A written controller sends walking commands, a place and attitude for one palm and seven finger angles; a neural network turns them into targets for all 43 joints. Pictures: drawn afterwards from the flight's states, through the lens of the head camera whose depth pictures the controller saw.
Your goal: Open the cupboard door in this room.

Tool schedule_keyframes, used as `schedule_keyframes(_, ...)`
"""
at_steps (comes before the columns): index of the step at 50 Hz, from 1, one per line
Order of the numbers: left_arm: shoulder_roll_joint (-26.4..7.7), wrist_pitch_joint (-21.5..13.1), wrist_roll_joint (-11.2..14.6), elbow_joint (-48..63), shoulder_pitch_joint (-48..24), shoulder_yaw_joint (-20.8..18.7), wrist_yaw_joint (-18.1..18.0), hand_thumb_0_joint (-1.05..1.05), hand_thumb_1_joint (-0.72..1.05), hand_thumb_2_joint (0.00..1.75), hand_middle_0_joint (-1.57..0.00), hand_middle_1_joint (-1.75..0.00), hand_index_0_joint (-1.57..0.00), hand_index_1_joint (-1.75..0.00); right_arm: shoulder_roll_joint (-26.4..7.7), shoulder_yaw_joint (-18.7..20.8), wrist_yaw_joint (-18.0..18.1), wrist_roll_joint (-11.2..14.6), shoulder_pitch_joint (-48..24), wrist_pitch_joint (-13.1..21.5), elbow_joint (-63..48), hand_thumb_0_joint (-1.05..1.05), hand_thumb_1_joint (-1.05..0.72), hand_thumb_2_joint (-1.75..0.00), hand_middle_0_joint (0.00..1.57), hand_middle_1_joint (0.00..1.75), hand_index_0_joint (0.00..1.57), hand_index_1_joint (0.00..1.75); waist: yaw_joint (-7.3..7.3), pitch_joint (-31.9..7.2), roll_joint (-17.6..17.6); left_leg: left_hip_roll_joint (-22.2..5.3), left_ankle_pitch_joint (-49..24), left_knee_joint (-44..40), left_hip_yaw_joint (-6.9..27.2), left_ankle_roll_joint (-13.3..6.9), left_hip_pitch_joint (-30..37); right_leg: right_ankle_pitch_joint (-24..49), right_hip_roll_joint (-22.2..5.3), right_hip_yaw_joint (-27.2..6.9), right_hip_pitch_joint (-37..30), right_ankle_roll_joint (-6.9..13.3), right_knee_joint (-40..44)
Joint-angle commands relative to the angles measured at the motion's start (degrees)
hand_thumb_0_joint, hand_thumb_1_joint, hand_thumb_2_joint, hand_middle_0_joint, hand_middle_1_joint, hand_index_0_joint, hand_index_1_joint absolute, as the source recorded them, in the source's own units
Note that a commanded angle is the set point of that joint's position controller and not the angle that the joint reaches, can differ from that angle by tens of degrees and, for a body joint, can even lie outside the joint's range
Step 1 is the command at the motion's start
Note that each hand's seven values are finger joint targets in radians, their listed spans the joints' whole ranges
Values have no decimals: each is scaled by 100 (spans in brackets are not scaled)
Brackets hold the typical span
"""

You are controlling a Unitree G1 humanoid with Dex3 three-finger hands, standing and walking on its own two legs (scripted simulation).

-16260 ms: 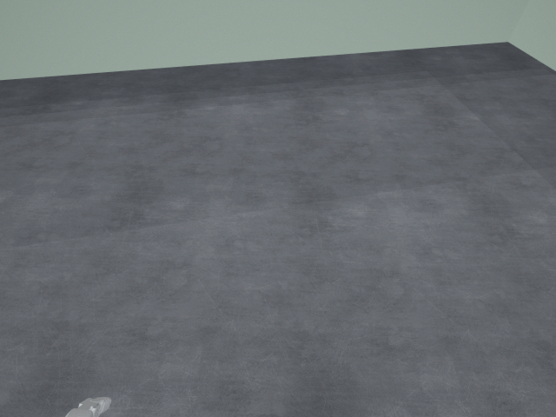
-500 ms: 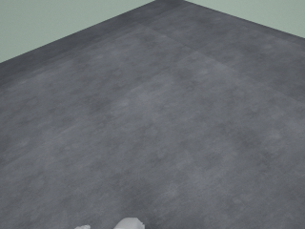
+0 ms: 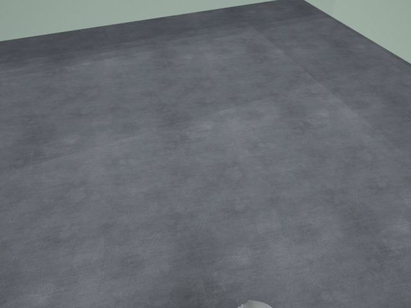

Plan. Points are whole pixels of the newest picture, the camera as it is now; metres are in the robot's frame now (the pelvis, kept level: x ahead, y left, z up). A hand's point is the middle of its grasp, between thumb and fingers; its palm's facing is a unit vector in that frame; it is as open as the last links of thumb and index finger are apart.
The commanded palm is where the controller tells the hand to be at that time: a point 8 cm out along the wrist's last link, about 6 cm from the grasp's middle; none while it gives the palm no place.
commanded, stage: turn or walk to find it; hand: left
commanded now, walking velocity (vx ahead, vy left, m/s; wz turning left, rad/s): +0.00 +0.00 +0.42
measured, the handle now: out of the picture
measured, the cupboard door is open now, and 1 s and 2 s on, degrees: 0 0 0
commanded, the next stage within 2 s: stand and wait in 0.94 s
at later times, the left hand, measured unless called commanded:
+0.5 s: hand out of the picture -0.01 +0.17 -0.16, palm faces +0.25 -0.94 -0.25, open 7.4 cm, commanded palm none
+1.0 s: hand out of the picture -0.04 +0.22 -0.16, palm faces +0.43 -0.87 -0.25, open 7.4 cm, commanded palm none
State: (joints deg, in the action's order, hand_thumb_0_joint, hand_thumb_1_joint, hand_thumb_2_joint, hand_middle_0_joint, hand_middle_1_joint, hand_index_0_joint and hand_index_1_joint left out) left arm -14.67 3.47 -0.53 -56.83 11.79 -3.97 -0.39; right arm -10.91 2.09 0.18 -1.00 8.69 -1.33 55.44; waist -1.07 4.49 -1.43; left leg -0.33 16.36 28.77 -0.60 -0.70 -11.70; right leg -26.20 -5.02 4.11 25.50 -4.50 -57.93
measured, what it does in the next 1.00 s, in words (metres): steps on the spot, turning left: right foot, then left foot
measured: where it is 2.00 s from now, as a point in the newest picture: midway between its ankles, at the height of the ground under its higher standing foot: outside the picture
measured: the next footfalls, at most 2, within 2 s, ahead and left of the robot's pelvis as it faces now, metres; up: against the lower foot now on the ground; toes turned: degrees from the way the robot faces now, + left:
right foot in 0.20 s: +0.05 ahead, -0.13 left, +0.00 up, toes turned +0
left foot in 0.62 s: -0.04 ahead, +0.11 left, +0.00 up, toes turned +21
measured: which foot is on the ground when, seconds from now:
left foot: down 0.00-0.20, up 0.22-0.60, down 0.62-1.00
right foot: up 0.00-0.18, down 0.20-0.62, up 0.64-1.00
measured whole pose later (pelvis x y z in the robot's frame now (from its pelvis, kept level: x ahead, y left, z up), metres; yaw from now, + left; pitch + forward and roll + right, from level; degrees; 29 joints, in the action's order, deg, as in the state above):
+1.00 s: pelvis -0.05 -0.01 +0.00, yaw +24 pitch +0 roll +0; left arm -13.2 3.0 -0.4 -54.5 7.4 -3.4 -0.7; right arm -10.5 2.7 0.0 -1.2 11.3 -1.7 55.5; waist 1.1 4.0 0.0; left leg 2.4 12.3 26.0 2.4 -1.8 -13.6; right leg -25.3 -3.4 1.2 22.3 -4.8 -50.6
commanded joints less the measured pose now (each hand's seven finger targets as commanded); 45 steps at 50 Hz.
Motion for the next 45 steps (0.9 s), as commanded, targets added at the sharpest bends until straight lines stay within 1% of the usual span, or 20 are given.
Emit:
schedule_keyframes(1,-279,-165,10,581,-279,4,-27,0,90,90,-20,-30,-20,-30,-1241,334,91,-25,301,83,-243,0,-90,-90,20,30,20,30,247,-504,930,-1351,-3298,-759,1252,-889,657,-19,35,-143,259,-46,398)
schedule_keyframes(6,-259,-235,27,580,79,11,-50,0,90,90,-20,-30,-20,-30,-1258,384,56,-47,44,11,-380,0,-90,-90,20,30,20,30,93,-567,1080,-1180,-2876,-486,1574,-777,88,409,269,1,-797,35,2018)
schedule_keyframes(8,-403,-332,1,491,505,-25,-68,0,90,90,-20,-30,-20,-30,-1128,389,33,5,-13,12,-437,0,-90,-90,20,30,20,30,-119,-711,703,-816,-2107,39,1436,-430,-421,1511,155,-24,-1791,74,3409)
schedule_keyframes(9,-775,-402,-74,473,693,-86,-110,0,90,90,-20,-30,-20,-30,-835,356,-3,59,100,28,-484,0,-90,-90,20,30,20,30,-156,-898,-280,-308,-861,855,913,-80,-1196,2020,-783,-891,-2571,323,3829)
schedule_keyframes(10,-1213,-421,-121,524,718,-168,-130,0,90,90,-20,-30,-20,-30,-560,298,-25,58,32,25,-682,0,-90,-90,20,30,20,30,-208,-709,-1540,408,1575,2058,275,225,-2034,2918,-2053,-2131,-2634,1016,4011)
schedule_keyframes(11,-1140,-437,-53,565,685,-190,-139,0,90,90,-20,-30,-20,-30,-832,371,4,7,-29,-81,-640,0,-90,-90,20,30,20,30,-268,-691,-1600,171,1849,3031,660,183,-1845,2671,-2250,-2212,-1867,1338,4208)
schedule_keyframes(13,-835,-384,-56,743,37,-136,-162,0,90,90,-20,-30,-20,-30,-812,407,-52,4,-8,-157,-457,0,-90,-90,20,30,20,30,22,-176,-731,-26,1162,4057,629,188,-1873,1818,-1799,-1557,-1233,1320,4234)
schedule_keyframes(14,-697,-393,-65,814,-216,-84,-154,0,90,90,-20,-30,-20,-30,-758,386,-92,-16,168,-168,-362,0,-90,-90,20,30,20,30,170,-169,-565,-70,842,4153,518,250,-1826,1879,-1519,-1038,-1203,1188,4125)
schedule_keyframes(16,-615,-412,-83,844,-216,-53,-145,0,90,90,-20,-30,-20,-30,-691,364,-130,-17,300,-199,-300,0,-90,-90,20,30,20,30,182,-207,-752,-84,561,4097,334,327,-1697,1771,-1331,-601,-1124,1057,4153)
schedule_keyframes(19,-658,-408,-101,753,58,-70,-151,0,90,90,-20,-30,-20,-30,-660,327,-142,-11,159,-194,-299,0,-90,-90,20,30,20,30,35,-241,-861,-136,655,3457,148,408,-1665,1882,-1366,-439,-1437,1082,4155)
schedule_keyframes(25,-951,-376,-133,485,530,-173,-138,0,90,90,-20,-30,-20,-30,-523,196,-105,63,-214,-73,-380,0,-90,-90,20,30,20,30,-249,-643,-978,-140,1163,1699,-232,384,-1213,3378,-1624,-317,-2190,1319,3623)
schedule_keyframes(27,-979,-350,-122,424,440,-190,-130,0,90,90,-20,-30,-20,-30,-517,183,-82,78,-19,-33,-334,0,-90,-90,20,30,20,30,-138,-731,-975,-112,915,971,-371,349,-812,3516,-1633,-159,-2132,1207,3337)
schedule_keyframes(29,-936,-299,-57,428,301,-188,-114,0,90,90,-20,-30,-20,-30,-623,200,-77,54,415,27,-216,0,-90,-90,20,30,20,30,128,-846,-675,-109,-229,-304,-432,270,126,2995,-1423,231,-1594,779,2762)
schedule_keyframes(30,-722,-249,-5,499,334,-163,-99,0,90,90,-20,-30,-20,-30,-962,274,-77,29,593,88,-198,0,-90,-90,20,30,20,30,250,-934,206,-667,-810,-861,309,58,849,2047,-1060,517,-774,449,1942)
schedule_keyframes(31,-326,-218,10,720,257,-62,-53,0,90,90,-20,-30,-20,-30,-1526,406,-55,-17,738,104,-246,0,-90,-90,20,30,20,30,330,-747,1864,-2062,-2446,-1099,2064,-589,1224,-519,-310,708,632,27,859)
schedule_keyframes(32,-363,-145,-51,822,-209,10,-80,0,90,90,-20,-30,-20,-30,-1664,427,-20,-7,923,52,-158,0,-90,-90,20,30,20,30,510,-634,1687,-2333,-2444,-1202,2105,-937,656,-990,-250,186,512,55,152)
schedule_keyframes(34,-392,-116,-26,694,-454,-50,-69,0,90,90,-20,-30,-20,-30,-1352,356,91,-27,553,62,-158,0,-90,-90,20,30,20,30,386,-328,1554,-1865,-2306,-1162,1824,-951,307,-440,-225,-236,697,65,-486)
schedule_keyframes(36,-373,-142,-29,485,-165,-64,-12,0,90,90,-20,-30,-20,-30,-1144,255,104,-19,175,108,-259,0,-90,-90,20,30,20,30,117,-328,1102,-1400,-2635,-1053,1247,-775,359,173,-145,-233,582,28,-612)
schedule_keyframes(38,-372,-159,-26,416,-77,-49,-6,0,90,90,-20,-30,-20,-30,-1121,255,108,6,269,147,-262,0,-90,-90,20,30,20,30,122,-564,825,-1293,-2936,-1009,1143,-769,619,353,-102,-258,543,-23,-575)
schedule_keyframes(45,-302,-149,-6,618,-444,-10,-64,0,90,90,-20,-30,-20,-30,-1133,343,84,-22,567,94,-238,0,-90,-90,20,30,20,30,303,-497,836,-1360,-2579,-1018,1643,-939,673,120,10,-327,409,-71,204)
